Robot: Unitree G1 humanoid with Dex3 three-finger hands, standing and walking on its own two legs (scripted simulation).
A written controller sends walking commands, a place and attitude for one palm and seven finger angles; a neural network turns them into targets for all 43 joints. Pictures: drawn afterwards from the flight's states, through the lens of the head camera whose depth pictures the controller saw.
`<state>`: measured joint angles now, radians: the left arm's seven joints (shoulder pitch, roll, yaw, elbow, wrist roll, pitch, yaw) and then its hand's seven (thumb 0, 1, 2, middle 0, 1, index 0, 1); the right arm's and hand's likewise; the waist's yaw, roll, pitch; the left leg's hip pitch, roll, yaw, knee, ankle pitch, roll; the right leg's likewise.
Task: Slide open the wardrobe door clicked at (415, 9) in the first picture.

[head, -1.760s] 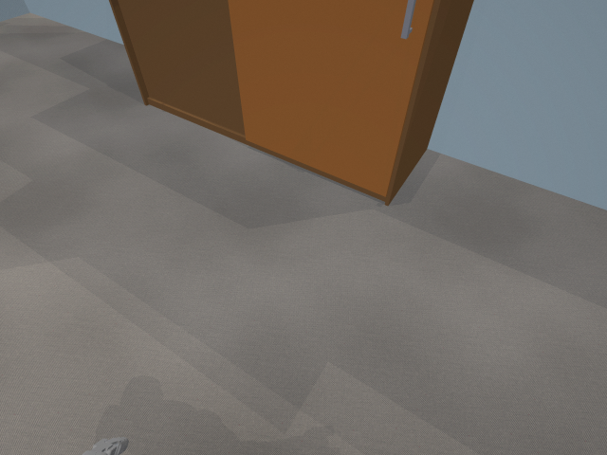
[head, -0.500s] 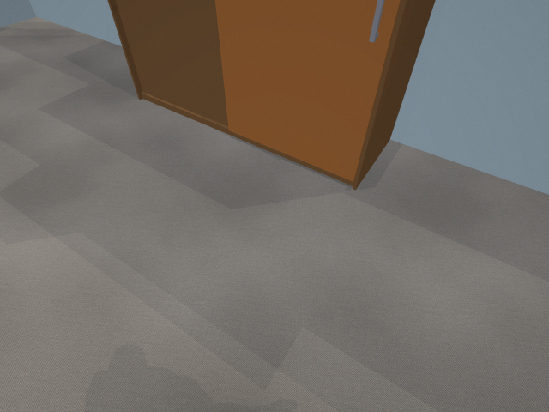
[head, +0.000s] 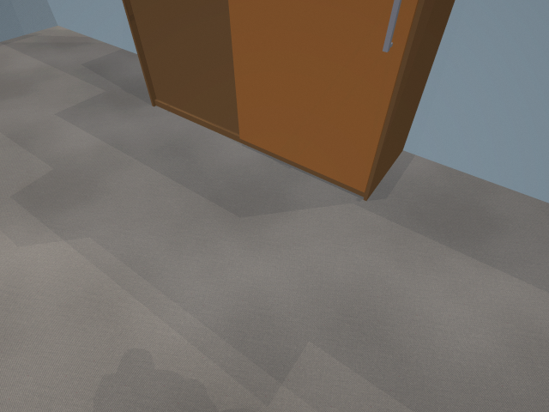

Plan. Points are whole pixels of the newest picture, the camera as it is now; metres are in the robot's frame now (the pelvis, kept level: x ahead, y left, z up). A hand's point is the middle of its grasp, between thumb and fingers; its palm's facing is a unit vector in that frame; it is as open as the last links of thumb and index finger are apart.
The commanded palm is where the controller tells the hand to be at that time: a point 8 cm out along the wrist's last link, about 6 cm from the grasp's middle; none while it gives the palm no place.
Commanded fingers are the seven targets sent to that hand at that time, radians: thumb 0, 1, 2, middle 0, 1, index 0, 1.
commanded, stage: walk to a spot facing it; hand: right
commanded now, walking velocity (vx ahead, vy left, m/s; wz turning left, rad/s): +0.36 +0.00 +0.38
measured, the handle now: (395, 18) +1.31 -0.37 +0.11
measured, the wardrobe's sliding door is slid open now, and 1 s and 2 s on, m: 0.00 0.00 0.00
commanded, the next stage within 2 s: turn to face it in 1.72 s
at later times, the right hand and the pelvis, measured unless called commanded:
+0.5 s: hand out of the picture +0.13 -0.16 -0.18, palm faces -0.08 +0.99 -0.13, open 7.3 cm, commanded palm none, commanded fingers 0.00 -0.90 -0.90 0.20 0.30 0.20 0.30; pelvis +0.18 +0.00 +0.00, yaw +8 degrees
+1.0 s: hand (346, 238) +0.54 -0.15 -0.16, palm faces -0.31 +0.93 -0.17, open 7.4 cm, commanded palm none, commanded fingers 0.00 -0.90 -0.90 0.20 0.30 0.20 0.30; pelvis +0.40 -0.01 +0.01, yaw +18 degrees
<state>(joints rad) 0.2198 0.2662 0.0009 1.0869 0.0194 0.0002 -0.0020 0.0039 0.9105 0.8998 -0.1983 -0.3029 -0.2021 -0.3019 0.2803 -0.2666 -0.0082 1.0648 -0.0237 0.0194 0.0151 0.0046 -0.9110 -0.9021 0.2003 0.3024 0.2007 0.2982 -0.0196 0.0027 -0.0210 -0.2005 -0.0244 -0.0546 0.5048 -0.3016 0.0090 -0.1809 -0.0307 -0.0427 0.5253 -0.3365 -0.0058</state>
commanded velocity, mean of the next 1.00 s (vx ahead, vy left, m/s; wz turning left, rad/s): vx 0.37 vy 0.00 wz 0.26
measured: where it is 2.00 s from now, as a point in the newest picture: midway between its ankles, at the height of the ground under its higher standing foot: (252, 282)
